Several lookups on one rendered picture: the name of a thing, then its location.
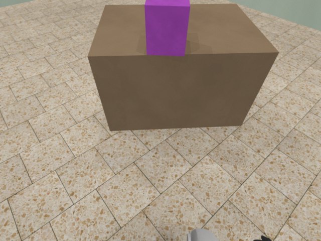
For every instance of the pedestal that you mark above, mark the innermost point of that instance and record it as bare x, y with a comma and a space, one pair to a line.
227, 59

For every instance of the carton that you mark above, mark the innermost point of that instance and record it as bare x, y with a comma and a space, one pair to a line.
166, 26

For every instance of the robot right thigh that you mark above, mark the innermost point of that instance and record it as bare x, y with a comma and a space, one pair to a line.
200, 234

